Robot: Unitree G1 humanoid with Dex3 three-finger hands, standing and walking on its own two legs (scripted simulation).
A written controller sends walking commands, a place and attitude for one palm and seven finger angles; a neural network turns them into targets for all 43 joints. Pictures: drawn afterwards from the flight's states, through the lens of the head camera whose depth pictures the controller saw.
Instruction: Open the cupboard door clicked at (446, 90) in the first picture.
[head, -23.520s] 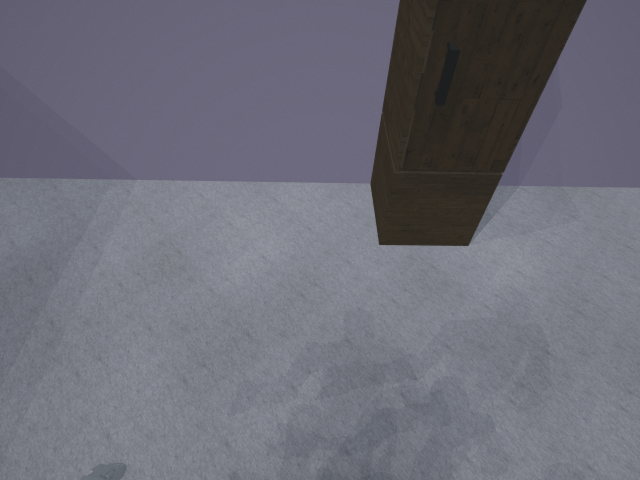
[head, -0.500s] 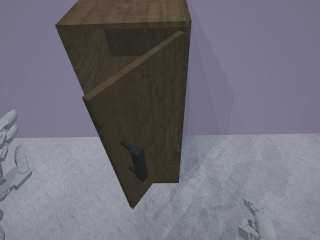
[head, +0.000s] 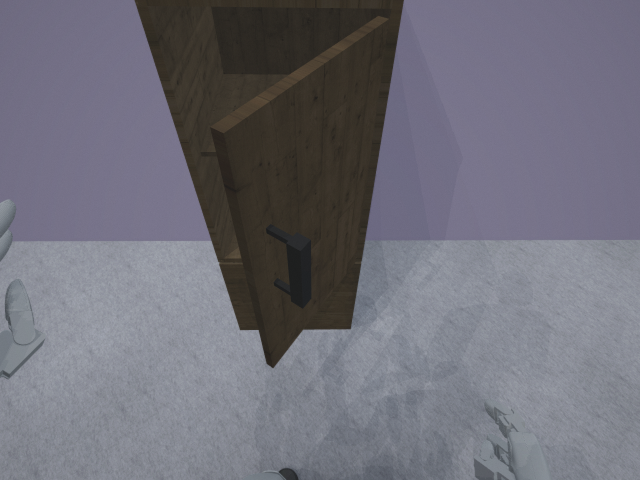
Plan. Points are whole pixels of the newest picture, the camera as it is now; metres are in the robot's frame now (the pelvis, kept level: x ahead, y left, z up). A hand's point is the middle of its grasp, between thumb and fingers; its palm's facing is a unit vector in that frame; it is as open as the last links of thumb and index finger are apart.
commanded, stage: step back with the hand held close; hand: left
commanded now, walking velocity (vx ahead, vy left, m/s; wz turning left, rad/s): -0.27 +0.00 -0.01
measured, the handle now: (288, 266) +0.40 +0.07 +0.00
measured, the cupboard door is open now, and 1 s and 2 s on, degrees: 55 55 55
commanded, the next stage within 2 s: stop stepping back and stand still in 0.44 s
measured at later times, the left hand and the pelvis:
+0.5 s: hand out of the picture +0.10 +0.26 +0.17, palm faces +0.42 -0.78 -0.47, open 7.4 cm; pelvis -0.10 -0.01 -0.01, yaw -1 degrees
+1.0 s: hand out of the picture +0.04 +0.25 +0.16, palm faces +0.37 -0.81 -0.46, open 7.4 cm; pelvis -0.16 +0.00 +0.00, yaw -3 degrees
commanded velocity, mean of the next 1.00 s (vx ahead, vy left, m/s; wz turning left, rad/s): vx -0.11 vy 0.01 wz -0.05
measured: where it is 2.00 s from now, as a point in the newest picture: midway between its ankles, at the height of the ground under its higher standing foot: outside the picture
